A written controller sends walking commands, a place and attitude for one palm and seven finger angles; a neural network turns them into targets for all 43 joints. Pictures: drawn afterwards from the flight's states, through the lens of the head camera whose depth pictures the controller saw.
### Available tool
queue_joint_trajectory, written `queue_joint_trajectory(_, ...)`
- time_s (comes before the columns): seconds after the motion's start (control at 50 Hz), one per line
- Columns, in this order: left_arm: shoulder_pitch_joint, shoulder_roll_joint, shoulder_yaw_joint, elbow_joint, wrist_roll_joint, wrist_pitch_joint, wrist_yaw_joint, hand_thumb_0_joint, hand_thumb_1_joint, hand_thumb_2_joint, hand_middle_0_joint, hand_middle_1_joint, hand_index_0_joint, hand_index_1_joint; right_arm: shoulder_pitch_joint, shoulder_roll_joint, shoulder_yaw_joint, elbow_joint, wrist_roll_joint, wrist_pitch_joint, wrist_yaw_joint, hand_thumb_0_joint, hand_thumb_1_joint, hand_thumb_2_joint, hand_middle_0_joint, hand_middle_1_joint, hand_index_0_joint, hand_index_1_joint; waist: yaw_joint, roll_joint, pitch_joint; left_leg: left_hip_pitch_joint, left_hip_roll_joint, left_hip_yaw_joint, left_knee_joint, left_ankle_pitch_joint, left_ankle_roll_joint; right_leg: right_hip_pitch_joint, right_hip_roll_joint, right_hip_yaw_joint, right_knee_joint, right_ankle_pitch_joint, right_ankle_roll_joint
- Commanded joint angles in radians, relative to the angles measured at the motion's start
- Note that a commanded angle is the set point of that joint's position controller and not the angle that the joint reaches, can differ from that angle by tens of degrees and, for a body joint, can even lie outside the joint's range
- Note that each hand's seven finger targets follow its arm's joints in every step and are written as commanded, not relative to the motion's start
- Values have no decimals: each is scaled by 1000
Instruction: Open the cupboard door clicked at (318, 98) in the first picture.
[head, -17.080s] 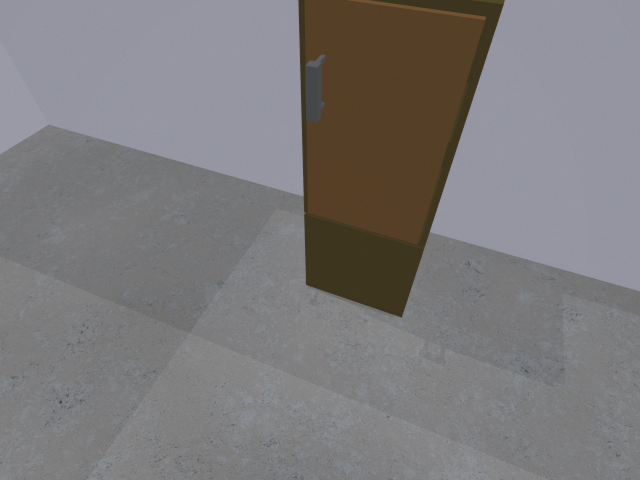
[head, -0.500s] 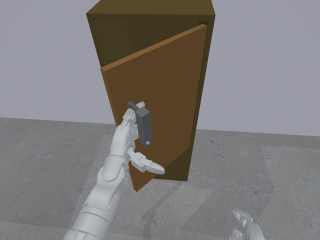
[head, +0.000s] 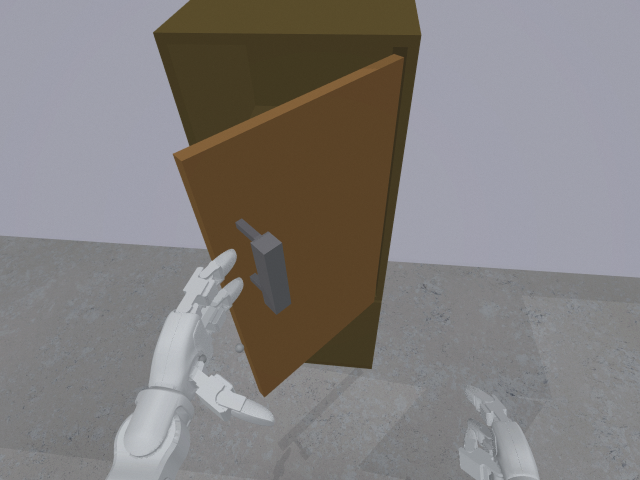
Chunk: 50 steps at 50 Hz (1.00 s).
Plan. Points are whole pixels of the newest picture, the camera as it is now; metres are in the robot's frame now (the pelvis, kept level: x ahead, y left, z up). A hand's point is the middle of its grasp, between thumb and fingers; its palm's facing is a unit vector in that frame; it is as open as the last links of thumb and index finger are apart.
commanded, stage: slide the hand sideways off the handle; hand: left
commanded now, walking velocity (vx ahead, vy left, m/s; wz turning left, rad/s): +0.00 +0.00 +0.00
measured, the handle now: (261, 265) +0.36 +0.11 +0.09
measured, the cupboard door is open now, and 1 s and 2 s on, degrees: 49 49 49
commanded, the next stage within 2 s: draw the hand back to the body in 0.36 s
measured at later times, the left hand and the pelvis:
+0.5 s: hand (193, 388) +0.19 +0.15 +0.09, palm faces -0.03 -1.00 -0.04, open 16.3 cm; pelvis +0.00 +0.00 -0.01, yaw +1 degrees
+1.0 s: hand (127, 376) +0.19 +0.21 +0.12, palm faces +0.03 -0.99 -0.12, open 16.1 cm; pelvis -0.01 +0.02 +0.00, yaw +1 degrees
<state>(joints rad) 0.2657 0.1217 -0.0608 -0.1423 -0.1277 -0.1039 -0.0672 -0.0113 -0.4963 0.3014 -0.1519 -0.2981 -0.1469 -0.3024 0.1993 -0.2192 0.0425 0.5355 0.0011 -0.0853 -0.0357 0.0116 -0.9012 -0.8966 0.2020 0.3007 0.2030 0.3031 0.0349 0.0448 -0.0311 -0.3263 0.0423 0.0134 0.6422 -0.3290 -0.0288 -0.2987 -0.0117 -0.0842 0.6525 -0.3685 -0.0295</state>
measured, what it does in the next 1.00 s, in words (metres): stands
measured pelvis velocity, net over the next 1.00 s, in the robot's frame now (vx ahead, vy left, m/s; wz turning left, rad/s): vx -0.01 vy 0.02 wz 0.02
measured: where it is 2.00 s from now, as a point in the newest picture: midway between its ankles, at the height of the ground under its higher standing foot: outside the picture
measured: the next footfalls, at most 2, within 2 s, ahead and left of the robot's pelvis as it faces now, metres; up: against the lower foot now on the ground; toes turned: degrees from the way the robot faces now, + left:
none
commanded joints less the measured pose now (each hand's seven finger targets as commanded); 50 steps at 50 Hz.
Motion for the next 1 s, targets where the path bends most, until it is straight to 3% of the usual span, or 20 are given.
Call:
queue_joint_trajectory(0.0, -54, 85, 82, -275, -27, -81, -34, 0, -500, 300, -150, -300, -150, -300, -88, -86, -38, -170, 7, -69, -10, 0, -900, -900, 200, 300, 200, 300, -6, -85, -164, 57, -57, 2, -36, 230, 53, 50, 9, 53, -85, 399, 23)
queue_joint_trajectory(0.02, -57, 78, 78, -309, -36, -88, -40, 0, -500, 300, -150, -300, -150, -300, -90, -83, -36, -176, 7, -76, -10, 0, -900, -900, 200, 300, 200, 300, -8, -68, -174, 57, -59, 2, -30, 233, 53, 50, 5, 55, -80, 416, 27)
queue_joint_trajectory(0.04, -29, 108, 115, -296, -39, -94, -42, 0, -500, 300, -150, -300, -150, -300, -81, -86, -38, -170, 8, -78, -12, 0, -900, -900, 200, 300, 200, 300, -5, -80, -162, 47, -58, 1, -29, 231, 51, 46, 8, 52, -75, 413, 26)
queue_joint_trajectory(0.08, -14, 93, 103, -309, -45, -103, -53, 0, -500, 300, -150, -300, -150, -300, -79, -86, -37, -172, 8, -87, -14, 0, -900, -900, 200, 300, 200, 300, -13, -77, -146, 42, -59, -2, -20, 233, 51, 28, 8, 51, -69, 423, 29)
queue_joint_trajectory(0.14, 60, 122, 144, -324, -61, -117, -73, 0, -500, 300, -150, -300, -150, -300, -66, -90, -41, -173, 9, -98, -15, 0, -900, -900, 200, 300, 200, 300, -4, -74, -157, 29, -59, -3, -8, 238, 50, 36, 5, 52, -58, 436, 29)
queue_joint_trajectory(0.16, 82, 107, 125, -336, -64, -118, -87, 0, -500, 300, -150, -300, -150, -300, -71, -91, -40, -181, 9, -103, -16, 0, -900, -900, 200, 300, 200, 300, -4, -61, -161, 26, -62, -1, -3, 240, 51, 37, 3, 55, -55, 448, 32)
queue_joint_trajectory(0.3, 176, 160, 194, -332, -108, -141, -140, 0, -500, 300, -150, -300, -150, -300, -57, -102, -44, -179, 15, -131, -25, 0, -900, -900, 200, 300, 200, 300, -8, -94, -135, -29, -61, -14, 27, 209, 49, 19, -3, 74, -53, 417, 40)
queue_joint_trajectory(0.36, 107, 145, 174, -355, -120, -155, -152, 0, -500, 300, -150, -300, -150, -300, -55, -106, -43, -175, 18, -149, -29, 0, -900, -900, 200, 300, 200, 300, -23, -60, -115, -36, -62, -20, 32, 178, 47, -27, 1, 66, -52, 336, 34)
queue_joint_trajectory(0.4, 73, 150, 170, -353, -122, -162, -152, 0, -500, 300, -150, -300, -150, -300, -56, -109, -44, -169, 18, -161, -34, 0, -900, -900, 200, 300, 200, 300, -30, -80, -107, -45, -60, -25, 41, 152, 49, -47, 2, 74, -62, 269, 33)
queue_joint_trajectory(0.46, 80, 153, 169, -370, -118, -171, -148, 0, -500, 300, -150, -300, -150, -300, -51, -109, -46, -169, 21, -180, -35, 0, -900, -900, 200, 300, 200, 300, -19, -35, -135, -33, -59, -30, 34, 137, 47, -58, 3, 60, -49, 224, 24)
queue_joint_trajectory(0.54, 82, 211, 236, -371, -115, -148, -132, 0, -500, 300, -150, -300, -150, -300, -61, -106, -42, -165, 25, -189, -42, 0, -900, -900, 200, 300, 200, 300, 0, -22, -144, -32, -56, -31, 17, 119, 47, -37, 1, 60, -59, 181, 19)
queue_joint_trajectory(0.6, 113, 209, 258, -345, -130, -109, -130, 0, -500, 300, -150, -300, -150, -300, -75, -104, -37, -162, 30, -192, -45, 0, -900, -900, 200, 300, 200, 300, 9, -34, -121, -37, -54, -30, 1, 112, 46, -25, 5, 53, -75, 168, 19)
queue_joint_trajectory(0.68, 74, 207, 263, -368, -152, -66, -145, 0, -500, 300, -150, -300, -150, -300, -82, -111, -32, -163, 36, -203, -51, 0, -900, -900, 200, 300, 200, 300, 6, -26, -104, -14, -52, -32, -22, 92, 45, -34, 11, 39, -93, 144, 22)
queue_joint_trajectory(0.7, 86, 212, 268, -361, -158, -55, -149, 0, -500, 300, -150, -300, -150, -300, -87, -111, -28, -162, 35, -206, -52, 0, -900, -900, 200, 300, 200, 300, 9, -52, -98, -19, -50, -36, -26, 96, 46, -20, 11, 40, -99, 142, 22)
queue_joint_trajectory(0.76, 53, 217, 268, -396, -159, -35, -166, 0, -500, 300, -150, -300, -150, -300, -88, -115, -25, -161, 38, -215, -56, 0, -900, -900, 200, 300, 200, 300, 7, -8, -93, 4, -51, -37, -42, 96, 46, -25, 13, 31, -104, 141, 21)
queue_joint_trajectory(0.84, 54, 248, 308, -409, -166, -18, -173, 0, -500, 300, -150, -300, -150, -300, -85, -116, -22, -150, 40, -231, -59, 0, -900, -900, 200, 300, 200, 300, 13, 1, -83, 28, -47, -44, -61, 105, 46, -16, 17, 20, -113, 150, 18)
queue_joint_trajectory(0.94, 55, 258, 335, -431, -177, 2, -182, 0, -325, 375, -156, -300, -156, -300, -90, -118, -20, -137, 41, -242, -58, 0, -900, -900, 200, 300, 200, 300, 16, 7, -86, 55, -47, -48, -81, 125, 44, 8, 22, 7, -123, 176, 18)
queue_joint_trajectory(0.96, 20, 375, 345, -519, -21, -24, -23, 0, -290, 390, -158, -300, -158, -300, -109, -106, -20, -123, 15, -223, -77, 0, -900, -900, 200, 300, 200, 300, 37, -14, -44, 61, -38, -37, -129, 105, 47, 39, 8, 50, -194, 147, 10)
queue_joint_trajectory(0.98, 104, 286, 309, -460, -2, -14, 44, 0, -255, 405, -159, -300, -159, -300, -101, -91, -16, -119, 5, -215, -82, 0, -900, -900, 200, 300, 200, 300, 19, -24, 5, 76, -38, -30, -142, 84, 45, 21, 0, 48, -226, 110, 11)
